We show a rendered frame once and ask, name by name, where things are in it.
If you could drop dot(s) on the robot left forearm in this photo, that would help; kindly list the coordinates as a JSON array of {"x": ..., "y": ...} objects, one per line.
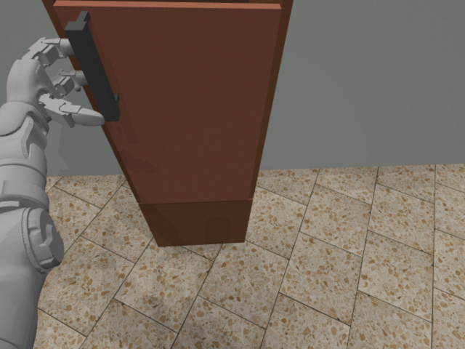
[{"x": 23, "y": 164}]

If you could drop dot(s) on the cupboard door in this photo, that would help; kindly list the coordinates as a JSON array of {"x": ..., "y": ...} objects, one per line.
[{"x": 192, "y": 79}]

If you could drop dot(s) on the handle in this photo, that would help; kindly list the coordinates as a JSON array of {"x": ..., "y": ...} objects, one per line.
[{"x": 83, "y": 45}]

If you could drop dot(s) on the left robot hand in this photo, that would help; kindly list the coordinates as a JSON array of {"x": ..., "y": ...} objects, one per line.
[{"x": 29, "y": 83}]

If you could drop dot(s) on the left robot upper arm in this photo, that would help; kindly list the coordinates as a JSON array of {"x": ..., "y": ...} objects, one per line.
[{"x": 30, "y": 246}]

